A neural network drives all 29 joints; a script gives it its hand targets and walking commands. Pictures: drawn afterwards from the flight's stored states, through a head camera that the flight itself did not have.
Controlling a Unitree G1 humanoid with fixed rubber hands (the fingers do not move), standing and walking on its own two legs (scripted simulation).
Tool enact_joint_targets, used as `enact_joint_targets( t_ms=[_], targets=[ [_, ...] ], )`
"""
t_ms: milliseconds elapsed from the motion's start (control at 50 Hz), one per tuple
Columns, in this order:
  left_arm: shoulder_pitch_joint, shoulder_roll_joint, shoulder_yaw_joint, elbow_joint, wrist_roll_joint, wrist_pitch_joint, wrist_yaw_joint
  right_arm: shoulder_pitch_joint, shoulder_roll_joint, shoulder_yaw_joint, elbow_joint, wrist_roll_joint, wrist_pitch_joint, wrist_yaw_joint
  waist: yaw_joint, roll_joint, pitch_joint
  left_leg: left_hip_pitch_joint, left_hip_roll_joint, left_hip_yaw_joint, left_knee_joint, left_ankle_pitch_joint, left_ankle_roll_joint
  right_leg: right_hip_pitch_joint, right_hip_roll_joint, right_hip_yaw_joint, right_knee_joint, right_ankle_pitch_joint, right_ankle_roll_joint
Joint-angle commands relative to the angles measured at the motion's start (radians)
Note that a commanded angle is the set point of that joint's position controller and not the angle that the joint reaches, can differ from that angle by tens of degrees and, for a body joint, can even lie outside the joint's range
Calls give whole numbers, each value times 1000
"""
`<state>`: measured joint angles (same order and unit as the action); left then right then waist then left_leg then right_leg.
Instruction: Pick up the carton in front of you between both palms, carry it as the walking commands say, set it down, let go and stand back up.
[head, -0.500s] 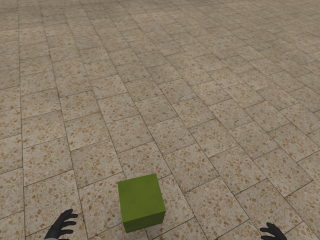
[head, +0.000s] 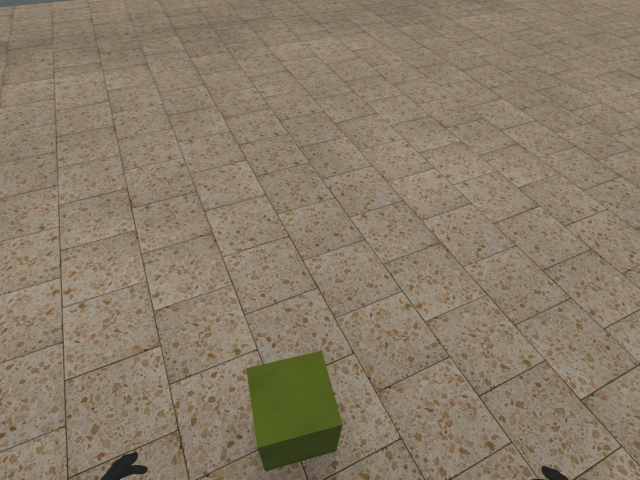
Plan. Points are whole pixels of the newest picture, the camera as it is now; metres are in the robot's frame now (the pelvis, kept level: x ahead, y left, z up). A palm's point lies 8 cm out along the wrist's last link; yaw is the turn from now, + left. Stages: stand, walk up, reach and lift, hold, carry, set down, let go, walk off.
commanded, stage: stand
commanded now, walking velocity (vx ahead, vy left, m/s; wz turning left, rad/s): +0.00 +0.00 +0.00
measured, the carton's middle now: (293, 411) +0.41 +0.08 -0.65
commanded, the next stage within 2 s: none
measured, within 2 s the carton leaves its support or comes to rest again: neither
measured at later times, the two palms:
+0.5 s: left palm out of the picture +0.07 +0.30 -0.11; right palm out of the picture +0.08 -0.31 -0.09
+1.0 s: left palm out of the picture +0.06 +0.30 -0.11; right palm out of the picture +0.06 -0.32 -0.10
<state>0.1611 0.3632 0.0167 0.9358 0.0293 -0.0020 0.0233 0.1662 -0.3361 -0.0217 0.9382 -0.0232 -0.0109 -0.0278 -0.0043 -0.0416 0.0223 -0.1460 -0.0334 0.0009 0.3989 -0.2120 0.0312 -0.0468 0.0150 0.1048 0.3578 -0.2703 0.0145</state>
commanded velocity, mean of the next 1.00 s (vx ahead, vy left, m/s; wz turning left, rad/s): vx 0.00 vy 0.00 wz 0.00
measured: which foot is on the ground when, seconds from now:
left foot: down 0.00-1.00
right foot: down 0.00-1.00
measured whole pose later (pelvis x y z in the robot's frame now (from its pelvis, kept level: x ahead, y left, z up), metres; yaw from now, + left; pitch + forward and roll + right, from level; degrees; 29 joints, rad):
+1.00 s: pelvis -0.02 +0.00 +0.00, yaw +1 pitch -3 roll +0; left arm 0.14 0.39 0.01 1.05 0.02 -0.01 0.01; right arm 0.12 -0.38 0.00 1.07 -0.01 -0.02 -0.01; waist -0.01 -0.03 0.04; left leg -0.15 -0.03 -0.03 0.35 -0.15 0.03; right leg -0.04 0.02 0.08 0.30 -0.21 0.01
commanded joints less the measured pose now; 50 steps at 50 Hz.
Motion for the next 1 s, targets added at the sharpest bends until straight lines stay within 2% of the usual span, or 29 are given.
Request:
enact_joint_targets(
  t_ms=[0, 40, 80, 100, 140, 160, 180, 260, 320, 340, 360, 420, 440, 520, 540, 580, 600, 640, 660, 680, 740, 780, 800, 840, 860, 880, 940, 960, 980],
  targets=[
    [-7, 170, 31, -21, -7, -9, 7, -47, -165, -29, -31, 7, -9, -6, 12, 57, 1, 59, 147, -135, -73, 200, -7, -90, -91, 66, -66, 134, -35],
    [-46, 175, 35, -26, 4, -8, 5, -28, -179, -33, -19, 0, -12, -3, -18, -5, 21, 55, 130, -129, -86, 123, -7, -112, -93, 82, -82, 128, -33],
    [-49, 111, 25, -41, -12, -6, -5, -57, -219, -47, -13, 3, -14, 0, -8, 68, -39, 68, 126, -135, -82, 76, -20, -99, -80, 54, -61, 92, -23],
    [-20, 165, 31, -26, -13, -8, 1, -30, -211, -34, -9, -2, -8, 4, -5, 10, 5, 47, 148, -176, -100, 54, 0, -117, -75, 41, -60, 72, -28],
    [-24, 181, 29, -4, 0, -13, -1, -55, -176, -19, 4, 2, -10, 5, -8, 77, -30, 46, 143, -163, -106, 63, 1, -71, -94, 72, -75, 111, -40],
    [-41, 176, 27, -33, 4, -16, 2, -55, -182, -27, 11, 1, -10, 4, 7, 53, -24, 36, 134, -142, -91, 85, -5, -65, -101, 69, -79, 118, -40],
    [-45, 171, 31, -14, 8, -12, -1, -35, -194, -27, 14, 6, -10, -1, -18, 16, 31, 28, 133, -133, -83, 146, -7, -114, -107, 70, -86, 128, -41],
    [-10, 151, 20, 5, -10, -23, 4, -32, -209, -26, 28, 9, -8, 1, 1, 58, -41, 77, 143, -168, -90, 269, -1, -36, -94, 41, -60, 203, -34],
    [-43, 153, 13, -9, -2, -23, 0, -73, -196, -19, 6, 12, -18, -2, -12, 4, -69, 108, 141, -141, -48, 312, -7, -43, -114, 40, -71, 279, -30],
    [-79, 164, 20, 1, -4, -14, 2, -69, -188, -15, 21, 6, -17, -5, -26, 70, -37, 92, 128, -131, -63, 307, -10, -59, -113, 64, -71, 291, -23],
    [-30, 165, 14, -1, -14, -13, 1, -69, -202, -15, 18, 3, -14, -3, 10, 24, -10, 63, 135, -125, -39, 275, 0, -78, -111, 51, -86, 265, -25],
    [-34, 214, 34, 29, -13, -11, 4, -40, -211, -17, 43, 9, 1, 2, -14, 35, -33, 72, 123, -131, -76, 191, -9, -66, -107, 73, -102, 181, -27],
    [-14, 174, 15, 28, -9, -5, 0, -103, -229, -19, 41, 3, -3, 7, 15, 28, -12, 57, 143, -146, -69, 183, -4, -56, -113, 44, -93, 165, -30],
    [-48, 169, 17, 27, -1, -9, 0, -61, -214, -25, 50, 4, -6, 8, -11, 28, 28, 49, 126, -158, -96, 57, -6, -86, -109, 69, -122, 78, -42],
    [-33, 137, 9, 27, -10, -12, -2, -39, -217, -20, 66, 16, -7, 9, -24, 95, 22, 39, 144, -172, -106, 23, 3, -98, -112, 78, -119, 64, -46],
    [-91, 188, 28, 24, -5, -13, -1, -59, -192, -23, 54, 4, -4, 11, -39, 13, -3, 64, 141, -152, -105, 103, -10, -100, -110, 81, -123, 48, -49],
    [-58, 191, 27, 35, -11, -8, -1, -76, -212, -25, 52, 6, -6, 11, -7, -2, -52, 72, 147, -153, -93, 102, -5, -63, -106, 61, -119, 89, -36],
    [-78, 163, 12, 28, 1, -14, -4, -87, -206, -15, 48, 5, -9, 9, -14, 71, 3, 15, 120, -140, -122, 85, -12, -47, -111, 53, -120, 72, -29],
    [-52, 209, 27, 48, -4, -15, -5, -58, -208, -18, 86, 5, -11, 11, 6, 15, 8, 45, 122, -144, -119, 96, -9, -54, -106, 64, -124, 92, -31],
    [-59, 189, 24, 35, -7, -15, -10, -64, -209, -10, 68, 4, -9, 8, -6, 53, 1, 47, 126, -143, -106, 143, -3, -65, -105, 63, -127, 123, -33],
    [-30, 205, 33, 66, -12, -7, -10, -62, -232, -14, 92, 12, -8, 11, 0, 99, 69, -20, 132, -167, -152, -37, -15, -110, -85, 58, -114, 39, -35],
    [-39, 176, 21, 66, -3, -11, -12, -61, -250, -21, 76, 9, -14, 6, 0, 62, 47, -32, 149, -188, -171, -91, -5, -100, -94, 52, -90, -5, -43],
    [-75, 164, 13, 56, -5, -11, -17, -97, -251, -22, 66, 7, -13, 8, 5, -14, 64, -4, 138, -184, -133, -3, -8, -118, -98, 54, -111, 18, -44],
    [-67, 161, 17, 53, -13, -12, -10, -95, -237, -19, 78, 9, -7, 14, 3, -15, -18, 44, 136, -154, -109, 64, -10, -93, -102, 65, -124, 73, -41],
    [-50, 166, 10, 69, 0, -18, -12, -67, -235, -26, 92, 10, -11, 11, -23, 28, -20, 94, 131, -149, -101, 121, -10, -114, -110, 52, -114, 114, -43],
    [-48, 199, 25, 54, -4, -20, -8, -87, -232, -17, 72, 11, -17, 18, -7, 81, -31, 87, 137, -152, -86, 207, -4, -88, -104, 57, -115, 173, -46],
    [-45, 179, 17, 57, -22, -23, -9, -60, -193, -4, 92, 13, -21, 9, -10, 60, -87, 62, 143, -169, -95, 175, -3, -16, -112, 59, -98, 172, -47],
    [-38, 189, 18, 76, -11, -17, -8, -103, -229, -12, 101, 13, -16, 10, 15, 33, -55, 62, 141, -175, -87, 133, 3, -33, -115, 49, -100, 165, -43],
    [-52, 199, 15, 75, -16, -15, -11, -88, -196, -12, 93, 11, -13, 8, -7, -35, -1, 53, 153, -175, -117, 114, -4, -83, -107, 51, -100, 114, -33]
  ],
)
